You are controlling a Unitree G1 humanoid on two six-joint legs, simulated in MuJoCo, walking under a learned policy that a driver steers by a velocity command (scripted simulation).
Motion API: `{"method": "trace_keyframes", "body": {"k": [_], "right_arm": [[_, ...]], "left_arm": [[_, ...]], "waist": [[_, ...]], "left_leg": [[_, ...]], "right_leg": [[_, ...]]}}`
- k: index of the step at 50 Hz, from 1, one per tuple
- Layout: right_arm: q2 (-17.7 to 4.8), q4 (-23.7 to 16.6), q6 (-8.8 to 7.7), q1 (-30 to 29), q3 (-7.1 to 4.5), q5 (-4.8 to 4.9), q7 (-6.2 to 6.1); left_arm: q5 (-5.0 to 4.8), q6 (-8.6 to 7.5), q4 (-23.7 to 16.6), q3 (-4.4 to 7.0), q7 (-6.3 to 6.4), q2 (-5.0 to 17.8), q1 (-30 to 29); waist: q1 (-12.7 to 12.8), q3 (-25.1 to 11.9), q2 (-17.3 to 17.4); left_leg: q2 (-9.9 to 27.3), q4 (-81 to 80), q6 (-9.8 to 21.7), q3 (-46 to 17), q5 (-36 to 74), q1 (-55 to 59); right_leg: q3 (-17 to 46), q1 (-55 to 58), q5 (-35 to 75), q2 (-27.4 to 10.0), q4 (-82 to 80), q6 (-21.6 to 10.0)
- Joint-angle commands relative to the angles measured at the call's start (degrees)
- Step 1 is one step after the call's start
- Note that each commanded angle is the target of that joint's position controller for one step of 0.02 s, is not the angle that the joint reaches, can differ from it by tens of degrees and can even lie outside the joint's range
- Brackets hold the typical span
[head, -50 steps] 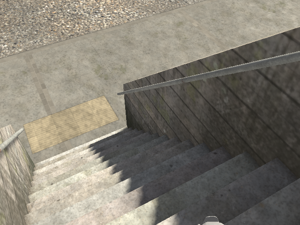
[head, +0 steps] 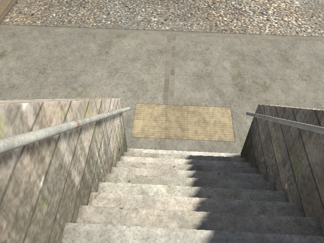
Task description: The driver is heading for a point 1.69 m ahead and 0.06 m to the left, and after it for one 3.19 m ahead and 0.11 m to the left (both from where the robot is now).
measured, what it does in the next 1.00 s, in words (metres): goes down: right foot 0.22 m lower, then left foot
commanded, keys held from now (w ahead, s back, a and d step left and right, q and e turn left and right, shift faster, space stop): q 0.20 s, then no key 0.80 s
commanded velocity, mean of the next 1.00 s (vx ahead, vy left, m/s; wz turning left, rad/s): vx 0.08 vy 0.00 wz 0.25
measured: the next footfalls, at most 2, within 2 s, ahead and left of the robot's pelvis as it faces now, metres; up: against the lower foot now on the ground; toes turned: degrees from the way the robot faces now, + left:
right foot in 0.38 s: +0.27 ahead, -0.08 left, -0.22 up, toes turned +12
left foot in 0.74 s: +0.27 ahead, +0.18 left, -0.22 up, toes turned +16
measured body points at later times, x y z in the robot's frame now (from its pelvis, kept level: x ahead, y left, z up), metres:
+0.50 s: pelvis +0.18 -0.01 -0.23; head +0.18 -0.01 +0.22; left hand +0.14 +0.23 -0.37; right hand +0.25 -0.22 -0.37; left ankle +0.12 +0.11 -0.71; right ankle +0.23 -0.09 -0.97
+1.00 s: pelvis +0.23 +0.03 -0.26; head +0.23 +0.04 +0.19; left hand +0.22 +0.27 -0.41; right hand +0.30 -0.19 -0.40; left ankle +0.23 +0.17 -0.99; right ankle +0.23 -0.09 -0.99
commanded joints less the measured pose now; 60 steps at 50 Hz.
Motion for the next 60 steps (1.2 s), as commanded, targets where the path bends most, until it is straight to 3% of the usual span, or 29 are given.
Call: {"method": "trace_keyframes", "body": {"k": [1, 2, 3, 4, 6, 8, 9, 11, 15, 18, 19, 20, 21, 23, 25, 27, 30, 37, 40, 41, 43, 45, 46, 51, 52, 54, 56, 57, 60], "right_arm": [[-12.99, 9.09, -1.11, 33.21, -3.72, 0.49, -1.26], [-2.85, 10.39, 0.34, 31.09, -1.09, -1.28, -0.3], [-1.94, 4.82, 1.3, 25.15, 0.3, 0.41, 1.58], [5.08, 4.17, 1.46, 21.76, 3.66, 0.33, 1.71], [5.59, 0.09, 0.05, 13.71, 5.79, 2.45, 0.74], [2.15, -3.44, -2.38, 10.77, 5.87, -0.28, -0.62], [1.15, -2.36, -2.64, 16.56, 5.6, 1.94, -2.12], [-1.05, -6.79, -2.61, 9.68, 5.44, -0.11, -3.45], [3.72, -6.48, 0.3, 22.78, 7.31, 3.19, -3.14], [-2.65, -7.15, 3.87, 21.6, 6.35, 4.24, -0.1], [-2.21, -7.76, 4.69, 21.11, 6.48, 3.09, 2.92], [3.88, -5.14, 4.21, 31.17, 5.96, 3.43, 5.92], [1.58, -17.09, 4.88, 22.47, 5.76, 4.55, 5.31], [2.59, -16.96, 5.19, 8.09, 6.89, 6.49, 3.6], [11.75, -13.1, 5.16, 26.93, 9.58, 5.48, 4.49], [6.42, -14.61, 3.8, 21.11, 8.86, 2.39, 4.09], [6.72, -17.94, 4.35, 14.94, 9.25, 4.05, 5.28], [1.68, -14.37, 4.33, 14.59, 5.41, 3.4, 5.21], [-1.53, -13.8, 3.86, 7.12, 4.53, 4.97, 4.57], [2.11, -13.13, 6.31, 8.38, 5.49, 8.17, -0.38], [1.65, -13.22, 7.34, 4.21, 6.46, 8.21, -2.24], [0.02, -11.34, 5.68, 8.23, 5.76, 4.74, 2.76], [-2.56, -10.39, 4.31, 7.82, 4.77, 4.0, 3.98], [-0.14, -9.48, 2.3, 5.81, 4.39, 5.27, 3.71], [-0.85, -9.58, 4.95, 4.89, 4.47, 7.01, -1.02], [0.55, -9.2, 6.46, 5.43, 5.32, 7.71, -3.32], [-1.59, -9.08, 7.77, 4.73, 4.34, 7.28, -3.21], [-3.05, -7.84, 5.82, 13.46, 3.31, 2.08, 0.44], [-4.02, -6.14, 1.62, 15.57, 1.17, 1.13, 0.53]], "left_arm": [[-4.65, -3.97, -16.74, 0.5, -0.27, 3.12, -19.81], [-4.83, -4.15, -14.64, -0.08, -0.77, 3.74, -20.21], [-6.38, -4.84, -15.51, 1.47, 2.12, 6.2, -11.46], [-4.22, -3.35, -12.07, -0.24, 2.36, 2.4, -6.05], [-1.82, -2.64, -11.89, 0.75, 1.64, 4.32, -11.84], [-0.76, -4.32, -12.77, -1.11, -0.16, 1.24, -10.85], [-0.25, -4.13, -14.0, -0.63, -0.2, 4.81, -12.47], [-0.83, -3.62, -14.98, -1.06, -0.16, 6.23, -13.49], [-1.12, -1.49, -19.17, -0.73, 0.5, 7.11, -19.19], [-1.9, -2.82, -16.65, 0.41, 0.44, 7.63, -11.27], [-1.47, -3.78, -11.23, 3.27, 1.34, 13.36, 7.81], [-2.62, -2.59, -10.57, 5.52, -0.21, 20.26, 12.82], [-3.97, -1.67, -16.2, 6.52, -1.31, 22.88, -1.5], [2.22, -1.61, -17.6, 0.78, -2.08, 11.16, -11.14], [-4.0, -3.38, -11.29, -2.3, -2.62, 4.07, -8.74], [-3.06, -5.45, -13.21, -2.59, 0.16, 5.64, -9.69], [-0.91, -6.15, -10.68, -3.76, 1.44, 9.33, -5.56], [-8.06, -6.26, -11.85, -2.91, -3.71, 12.94, -13.26], [-7.09, -4.65, -12.55, -1.19, -3.14, 12.51, -6.09], [-6.53, -0.99, -13.76, -2.53, 1.19, 8.34, -10.86], [-6.65, 2.03, -13.76, -2.68, 2.0, 5.79, -8.99], [-8.11, -0.35, -13.18, -0.96, -1.64, 9.5, -8.77], [-6.11, -1.63, -12.47, -0.19, -2.62, 10.08, -6.93], [-6.06, -3.27, -13.26, 0.96, -1.27, 7.96, -13.72], [-5.28, -0.56, -13.41, -0.66, 1.47, 5.76, -11.28], [-5.75, 1.36, -13.84, -1.02, 3.36, 6.01, -11.95], [-5.18, 2.33, -13.81, -0.59, 3.6, 7.18, -11.28], [-4.4, -0.77, -13.4, 2.81, 1.68, 16.04, -8.25], [-2.2, -4.98, -12.97, 3.74, 3.44, 11.57, -7.64]], "waist": [[-14.86, -13.66, 1.77], [-12.53, -3.85, -4.67], [-5.4, -0.83, 3.79], [-2.68, 6.27, -3.65], [-0.89, 5.53, -7.9], [-0.14, 2.03, 1.24], [-2.95, 1.94, -0.63], [-2.77, 1.84, -4.62], [-7.51, 6.35, -3.05], [-5.44, 1.09, -4.31], [1.47, -6.24, -9.41], [-0.8, -20.22, -24.8], [-0.32, -21.97, -18.25], [-0.95, -4.79, 6.03], [-15.01, 5.08, -12.24], [-8.49, -0.41, -4.36], [-5.84, -0.64, -6.15], [-10.24, -1.32, -8.47], [-3.66, 3.34, -3.81], [-4.64, -5.73, -1.7], [-1.38, 0.31, -0.16], [-2.86, 10.47, -6.92], [-1.74, 10.62, -2.12], [-3.28, 0.92, -1.93], [-3.15, -3.4, -0.31], [-3.74, -5.88, -2.32], [-3.8, -4.0, -2.61], [-5.83, 13.01, -8.43], [-6.0, 5.42, -0.05]], "left_leg": [[15.55, 21.25, 14.86, -10.1, 63.63, 45.18], [11.57, 19.04, 10.3, -8.98, 46.71, 32.8], [21.85, 18.76, 17.13, -20.14, 48.94, 12.76], [22.1, 15.81, 15.91, -20.1, 41.82, -0.82], [8.41, 16.38, 10.94, -8.19, 26.8, -26.6], [0.17, 22.98, 5.26, -5.96, 18.4, -38.83], [-1.57, 25.04, 4.1, -7.79, 13.06, -31.8], [-7.43, 33.29, 2.79, -4.31, -15.1, -47.82], [1.26, 42.37, 8.51, -28.26, -12.61, -22.88], [-1.7, 56.43, 8.71, -28.83, -4.56, -23.37], [-5.99, 73.79, 2.81, -23.38, -5.71, -38.01], [-14.65, 103.85, -4.1, -6.92, -49.4, -58.67], [-13.24, 107.35, -6.3, -3.13, -51.07, -67.45], [-6.98, 99.25, -6.32, -9.15, -36.11, -66.56], [-0.31, 94.22, -8.7, -7.92, -21.98, -40.78], [-0.63, 86.17, -9.84, -4.33, -8.95, -44.99], [2.42, 75.24, -12.05, -5.19, 5.68, -48.1], [-0.12, 24.92, -11.64, 1.43, -2.01, -8.51], [-0.07, 15.31, -5.77, -2.54, -18.24, -11.66], [3.76, 15.39, -4.42, -3.14, -1.04, 5.41], [5.79, 13.45, -4.03, -5.99, 0.87, -9.94], [1.08, 7.59, -4.88, -3.04, -18.74, -19.51], [0.14, 6.41, -5.11, -1.19, -24.99, -18.1], [0.25, 7.53, -4.57, 0.83, -13.44, -10.64], [3.42, 12.53, -4.62, -2.83, 3.38, -2.77], [4.13, 13.86, -3.62, -3.05, 9.24, -0.29], [1.98, 15.07, -0.88, -2.01, -8.15, -0.87], [1.68, 5.83, 2.93, -2.83, -37.13, -12.85], [7.65, 4.8, 10.85, -11.29, -42.13, -6.07]], "right_leg": [[2.23, -46.86, -3.73, 3.26, 16.48, -2.3], [4.42, -50.65, 6.2, 0.69, 3.38, -5.05], [11.34, -43.13, 11.38, -0.53, 1.98, -3.82], [17.31, -42.01, 31.04, -3.87, -18.31, -5.05], [10.87, -18.99, 52.74, 1.12, -37.38, -5.32], [9.3, -2.51, 69.77, 5.01, -38.16, -3.98], [8.67, -9.82, 72.52, 6.51, -41.92, -3.24], [8.92, 9.18, 94.16, 8.12, -60.82, -3.09], [13.69, -3.73, 74.56, 4.06, -89.6, -3.95], [6.82, 16.92, 80.34, 3.9, -104.48, -6.46], [8.06, 41.4, 85.83, 0.1, -97.84, -10.73], [9.13, 68.5, 121.22, -10.37, -69.74, -22.22], [32.39, 60.66, 96.71, -18.91, -75.5, -30.92], [16.84, 32.46, 73.29, -11.17, -81.48, -17.68], [21.43, -5.54, 88.61, -11.24, -85.27, -18.5], [10.04, -3.82, 67.56, 1.16, -80.35, -14.67], [16.54, -2.28, 69.51, 0.1, -73.2, -13.88], [22.59, -10.97, 42.0, 1.49, -76.04, -7.52], [14.04, -7.1, 11.77, 7.02, -81.3, -5.42], [16.6, -5.38, 36.21, 2.21, -75.6, -6.71], [13.66, 5.21, 37.08, 3.28, -76.92, -4.54], [7.76, 3.83, 24.13, 11.02, -77.28, -3.47], [7.71, 3.28, 23.23, 10.96, -80.15, -4.04], [7.17, 9.29, 34.75, 10.16, -81.24, -4.82], [14.15, 12.15, 49.11, 2.01, -79.65, -5.55], [12.62, 13.03, 48.89, 3.05, -76.69, -5.01], [9.95, 9.64, 31.73, 6.44, -74.26, -6.32], [6.83, -2.31, 7.24, 10.73, -77.58, -6.98], [8.02, -3.75, 13.13, 7.98, -72.2, -11.36]]}}
Keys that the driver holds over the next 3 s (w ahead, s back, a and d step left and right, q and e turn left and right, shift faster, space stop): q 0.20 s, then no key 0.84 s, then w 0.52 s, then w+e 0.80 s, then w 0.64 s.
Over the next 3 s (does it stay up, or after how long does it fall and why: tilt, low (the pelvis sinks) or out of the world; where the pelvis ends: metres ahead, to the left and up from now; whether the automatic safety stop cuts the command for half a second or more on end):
stays up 1.04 0.15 -1.04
